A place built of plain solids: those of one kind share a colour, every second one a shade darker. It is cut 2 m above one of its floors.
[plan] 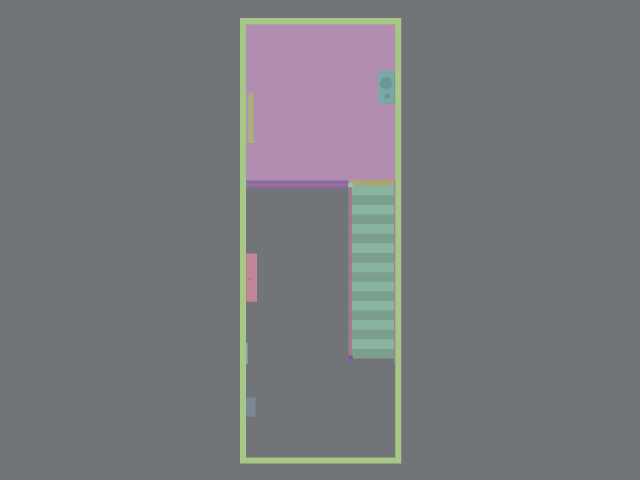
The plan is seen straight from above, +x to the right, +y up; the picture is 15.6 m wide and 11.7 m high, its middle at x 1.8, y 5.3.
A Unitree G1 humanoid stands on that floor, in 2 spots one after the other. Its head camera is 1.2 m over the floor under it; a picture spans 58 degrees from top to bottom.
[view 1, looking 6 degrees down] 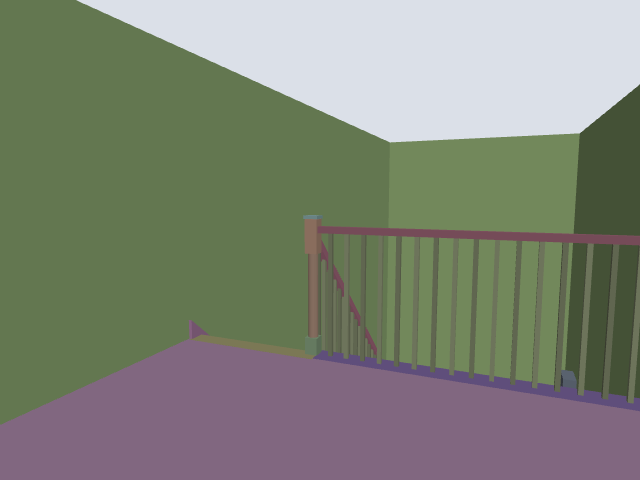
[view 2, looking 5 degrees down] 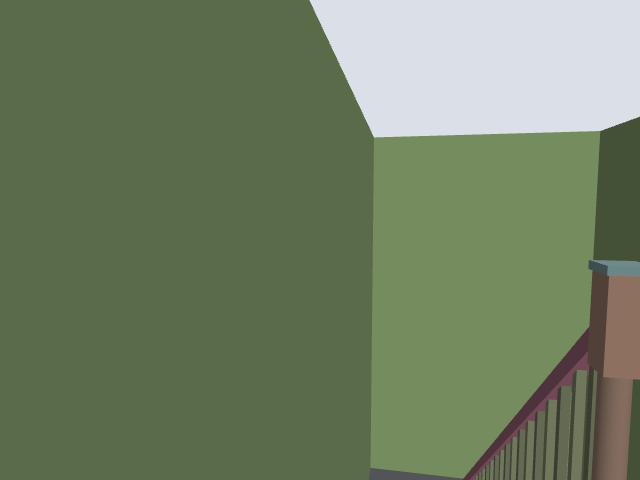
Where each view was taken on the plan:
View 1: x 1.25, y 9.56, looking -67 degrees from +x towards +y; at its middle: newel_head_block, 3.21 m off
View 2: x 3.08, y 7.85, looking -79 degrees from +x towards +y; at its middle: wall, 2.89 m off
